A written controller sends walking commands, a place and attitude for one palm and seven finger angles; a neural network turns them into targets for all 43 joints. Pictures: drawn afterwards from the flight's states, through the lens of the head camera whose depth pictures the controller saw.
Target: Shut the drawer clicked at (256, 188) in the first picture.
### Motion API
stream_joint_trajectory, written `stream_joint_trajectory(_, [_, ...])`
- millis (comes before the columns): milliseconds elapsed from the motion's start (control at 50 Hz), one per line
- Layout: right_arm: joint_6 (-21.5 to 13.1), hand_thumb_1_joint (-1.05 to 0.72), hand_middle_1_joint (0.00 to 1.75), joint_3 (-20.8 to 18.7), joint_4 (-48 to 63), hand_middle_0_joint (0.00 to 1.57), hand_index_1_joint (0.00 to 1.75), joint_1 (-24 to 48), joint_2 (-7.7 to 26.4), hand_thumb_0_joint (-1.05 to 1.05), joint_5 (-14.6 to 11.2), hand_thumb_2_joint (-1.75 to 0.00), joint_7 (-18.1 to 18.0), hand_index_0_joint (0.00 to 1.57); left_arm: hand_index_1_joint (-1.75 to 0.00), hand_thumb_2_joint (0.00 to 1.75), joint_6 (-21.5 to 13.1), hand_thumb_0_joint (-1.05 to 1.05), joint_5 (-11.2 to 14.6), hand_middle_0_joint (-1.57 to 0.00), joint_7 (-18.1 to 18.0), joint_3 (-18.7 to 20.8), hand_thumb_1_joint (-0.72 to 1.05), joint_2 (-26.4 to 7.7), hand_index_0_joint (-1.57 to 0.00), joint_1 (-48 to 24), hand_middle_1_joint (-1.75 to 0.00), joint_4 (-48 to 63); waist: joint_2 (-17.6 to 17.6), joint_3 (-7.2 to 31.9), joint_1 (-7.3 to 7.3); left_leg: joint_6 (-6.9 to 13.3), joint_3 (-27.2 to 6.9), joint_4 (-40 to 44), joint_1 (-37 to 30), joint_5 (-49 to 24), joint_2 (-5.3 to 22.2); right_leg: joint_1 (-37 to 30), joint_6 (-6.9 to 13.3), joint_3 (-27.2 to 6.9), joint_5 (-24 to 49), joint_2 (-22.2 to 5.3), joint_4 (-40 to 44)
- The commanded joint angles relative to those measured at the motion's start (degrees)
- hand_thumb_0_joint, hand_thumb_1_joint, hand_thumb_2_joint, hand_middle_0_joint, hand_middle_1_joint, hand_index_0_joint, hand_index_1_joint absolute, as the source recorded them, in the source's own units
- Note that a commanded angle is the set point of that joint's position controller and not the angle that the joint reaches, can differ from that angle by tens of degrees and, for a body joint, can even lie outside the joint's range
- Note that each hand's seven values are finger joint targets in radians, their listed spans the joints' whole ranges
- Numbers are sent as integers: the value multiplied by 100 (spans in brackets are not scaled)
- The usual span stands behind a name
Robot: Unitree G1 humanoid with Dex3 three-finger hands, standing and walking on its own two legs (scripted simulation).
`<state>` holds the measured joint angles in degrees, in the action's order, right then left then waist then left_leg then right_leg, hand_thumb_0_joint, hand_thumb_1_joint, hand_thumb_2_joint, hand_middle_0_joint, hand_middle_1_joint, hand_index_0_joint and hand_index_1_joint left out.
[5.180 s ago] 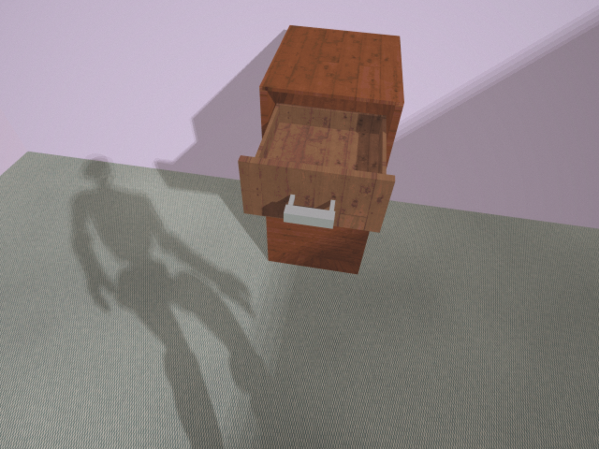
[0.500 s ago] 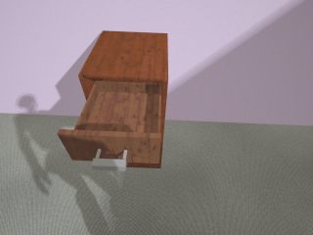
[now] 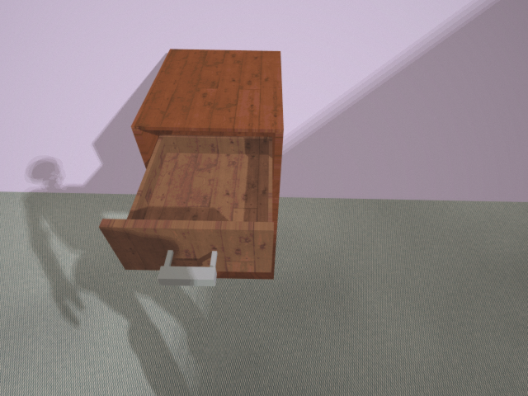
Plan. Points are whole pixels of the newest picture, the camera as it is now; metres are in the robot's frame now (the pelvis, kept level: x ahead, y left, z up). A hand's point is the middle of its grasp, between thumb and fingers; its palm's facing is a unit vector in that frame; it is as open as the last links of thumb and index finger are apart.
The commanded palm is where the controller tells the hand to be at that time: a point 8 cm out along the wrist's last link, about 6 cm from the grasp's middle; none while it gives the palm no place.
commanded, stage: shuffle to correct the standing spot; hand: left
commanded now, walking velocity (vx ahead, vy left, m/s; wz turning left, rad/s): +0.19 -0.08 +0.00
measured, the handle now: (190, 265) +0.37 +0.17 -0.09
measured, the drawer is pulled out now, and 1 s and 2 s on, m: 0.30 0.30 0.30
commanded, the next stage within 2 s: come to a stop and stand still in 0.26 s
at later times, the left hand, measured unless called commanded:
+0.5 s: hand out of the picture +0.09 +0.12 -0.18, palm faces +0.04 -0.98 -0.20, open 7.3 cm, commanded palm none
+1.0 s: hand out of the picture +0.08 +0.11 -0.17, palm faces +0.10 -0.96 -0.25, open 7.3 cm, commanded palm none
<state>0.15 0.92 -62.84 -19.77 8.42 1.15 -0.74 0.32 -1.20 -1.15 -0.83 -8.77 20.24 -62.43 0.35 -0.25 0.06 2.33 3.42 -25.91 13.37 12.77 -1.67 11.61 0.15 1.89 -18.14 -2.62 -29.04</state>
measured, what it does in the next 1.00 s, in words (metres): steps on the spot: right foot, then left foot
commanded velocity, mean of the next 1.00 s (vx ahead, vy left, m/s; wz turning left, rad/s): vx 0.01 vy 0.03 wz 0.00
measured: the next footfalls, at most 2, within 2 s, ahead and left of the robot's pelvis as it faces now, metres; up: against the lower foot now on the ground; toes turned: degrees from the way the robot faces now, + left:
right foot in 0.52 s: +0.18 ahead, -0.16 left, +0.00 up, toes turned -3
left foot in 0.80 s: +0.12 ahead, +0.04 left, +0.00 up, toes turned +4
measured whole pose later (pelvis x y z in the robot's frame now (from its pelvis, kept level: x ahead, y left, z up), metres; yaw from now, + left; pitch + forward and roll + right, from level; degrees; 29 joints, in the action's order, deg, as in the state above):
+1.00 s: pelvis +0.06 -0.08 -0.01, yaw +2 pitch -2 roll +3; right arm 2.3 -0.4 -59.9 -15.4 8.7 1.4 -1.2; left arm 2.5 -1.4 -2.3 1.5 -9.4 15.7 -58.0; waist 1.6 -1.4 1.9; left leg 1.9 9.1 -27.6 13.1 12.9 -1.2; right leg 17.5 1.4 2.6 -21.2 -3.4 -42.1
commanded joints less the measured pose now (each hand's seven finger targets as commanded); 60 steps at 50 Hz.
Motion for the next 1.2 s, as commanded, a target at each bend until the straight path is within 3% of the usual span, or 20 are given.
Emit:
stream_joint_trajectory(0, [-88, -90, 30, -212, 173, 20, 30, -147, 697, 0, 3, -90, -23, 20, -30, 90, -124, 0, -52, -20, -6, 115, 90, -420, -20, 499, -30, 98, -225, -788, 45, 285, -1070, 1049, 556, 2180, 842, 458, 279, -140, -996, -14, 321])
stream_joint_trajectory(120, [-226, -90, 30, -155, 175, 20, 30, -180, 401, 0, -15, -90, -45, 20, -30, 90, -246, 0, -11, -20, -21, 162, 90, -424, -20, 745, -30, -81, 307, -750, 20, 157, -363, -68, 429, 517, 469, 331, 497, -703, -260, -342, 637])
stream_joint_trajectory(240, [-354, -90, 30, -116, 187, 20, 30, 6, 211, 0, -8, -90, -90, 20, -30, 90, -314, 0, -20, -20, -75, 270, 90, -612, -20, 1137, -30, -275, 737, -375, 56, 26, 323, -1006, 743, 290, 226, -685, 811, -1007, 3089, -850, 356])
stream_joint_trajectory(280, [-398, -90, 30, -131, -5, 20, 30, -405, 281, 0, -11, -90, -119, 20, -30, 90, -313, 0, -4, -20, -67, 251, 90, -571, -20, 832, -30, -217, 206, -128, -237, 120, 225, -277, -302, -702, 296, -338, 626, -369, 4280, -466, -571])
stream_joint_trajectory(300, [-421, -90, 30, -206, -219, 20, 30, -870, 540, 0, 7, -90, -151, 20, -30, 90, -328, 0, 18, -20, -44, 209, 90, -458, -20, 641, -30, -104, -503, 66, -415, 376, -282, -403, -1298, -2363, 740, 474, 401, 36, 3900, -125, -1473])
stream_joint_trajectory(340, [-391, -90, 30, -295, -503, 20, 30, -1758, 992, 0, 59, -90, -244, 20, -30, 90, -391, 0, 40, -20, -51, 166, 90, -246, -20, -145, -30, 280, -1872, -126, -677, 1370, -2009, 246, -2553, -5839, 2300, 2692, 210, 283, -1604, 373, -3485])
stream_joint_trajectory(360, [-345, -90, 30, -276, -481, 20, 30, -1579, 942, 0, 76, -90, -227, 20, -30, 90, -332, 0, 23, -20, -49, 235, 90, -337, -20, -430, -30, 399, -1385, -398, -616, 1461, -1866, 166, -2340, -5488, 2418, 2881, 296, 44, -1905, 108, -3632])
stream_joint_trajectory(420, [-286, -90, 30, -207, -9, 20, 30, -177, 756, 0, 87, -90, -220, 20, -30, 90, -238, 0, 46, -20, 5, 240, 90, -47, -20, -279, -30, 411, -976, -794, -26, 735, -677, 155, -640, -4267, 1811, 1433, 249, -14, -1389, -185, -1817])
stream_joint_trajectory(460, [-245, -90, 30, -170, 188, 20, 30, 392, 777, 0, -29, -90, -202, 20, -30, 90, -221, 0, 37, -20, -7, 261, 90, -74, -20, 781, -30, 70, -515, -366, 536, 182, -120, -586, 49, -3091, 1131, -198, 38, 322, 1235, 9, -165])
stream_joint_trajectory(500, [-194, -90, 30, -150, 216, 20, 30, -105, 434, 0, -119, -90, -154, 20, -30, 90, -312, 0, 17, -20, -110, 321, 90, -775, -20, 1010, -30, -67, 1144, 226, 317, -248, -11, -1418, 431, 311, 379, -961, 404, -1099, 4464, -1110, 486])
stream_joint_trajectory(520, [-106, -90, 30, -189, 180, 20, 30, -397, 334, 0, -172, -90, -165, 20, -30, 90, -303, 0, 30, -20, -98, 321, 90, -1007, -20, 686, -30, 45, 1182, 349, 95, -284, -91, -1917, 207, 2064, 262, -486, 972, -1647, 4805, -1917, 784])
stream_joint_trajectory(540, [-79, -90, 30, -202, 130, 20, 30, -607, 251, 0, -157, -90, -150, 20, -30, 90, -249, 0, -17, -20, -83, 346, 90, -1175, -20, 271, -30, 253, 778, 229, -75, -214, -199, -1902, -48, 2209, 289, 158, 1128, -1422, 3827, -1908, 861])
stream_joint_trajectory(600, [67, -90, 30, -173, 84, 20, 30, -302, 69, 0, -136, -90, -147, 20, -30, 90, -182, 0, -39, -20, -149, 291, 90, -872, -20, -242, -30, 383, 1210, -437, -22, -290, -93, -2141, 332, 1889, 438, 392, 1240, -1210, 4597, -1663, 774])
stream_joint_trajectory(660, [89, -90, 30, -194, 157, 20, 30, -249, 166, 0, -149, -90, -100, 20, -30, 90, -127, 0, -41, -20, -188, 392, 90, -1040, -20, -216, -30, 489, 821, 201, 71, -350, 25, -1556, 402, 1724, 351, -421, 1256, -967, 5102, -1640, 483])
stream_joint_trajectory(760, [93, -90, 30, -235, 165, 20, 30, -539, 211, 0, -96, -90, -54, 20, -30, 90, 17, 0, 27, -20, -188, 441, 90, -1036, -20, -553, -30, 661, 254, 278, -106, -322, 266, 309, -849, -159, 339, 469, 744, -678, 2155, -1114, 322])
stream_joint_trajectory(840, [48, -90, 30, -249, 573, 20, 30, 373, 557, 0, -1, -90, -36, 20, -30, 90, 189, 0, -18, -20, -158, 363, 90, -455, -20, -353, -30, 657, -1248, -553, 225, 457, -853, 1517, 1024, 363, 1585, 152, 160, 180, -376, -78, -1104])
stream_joint_trajectory(920, [52, -90, 30, -234, 754, 20, 30, 898, 638, 0, 6, -90, -18, 20, -30, 90, 214, 0, -53, -20, -140, 314, 90, -317, -20, 130, -30, 522, -765, -679, 404, 643, -766, 1580, 1501, 921, 1561, 118, 100, -26, -469, -112, -2012])
stream_joint_trajectory(980, [57, -90, 30, -249, 639, 20, 30, 531, 630, 0, -12, -90, -28, 20, -30, 90, 50, 0, -50, -20, -158, 217, 90, -215, -20, 461, -30, 408, -163, -452, 355, 436, -571, 646, 442, 487, 1272, 89, 27, 16, 107, -163, 180])
stream_joint_trajectory(1060, [71, -90, 30, -181, 478, 20, 30, 47, 335, 0, -60, -90, -34, 20, -30, 90, -158, 0, -15, -20, -170, 158, 90, -571, -20, 121, -30, 381, 1315, -110, -129, -180, 16, -84, -370, 34, 547, 463, 476, -1130, 1368, -893, 1053])
stream_joint_trajectory(1180, [44, -90, 30, -110, 160, 20, 30, -49, 328, 0, -68, -90, -18, 20, -30, 90, -152, 0, 28, -20, -137, 79, 90, -422, -20, 296, -30, 236, 82, -636, -106, -150, -95, 395, -663, 57, 767, 1123, 329, -812, -406, -496, 1424])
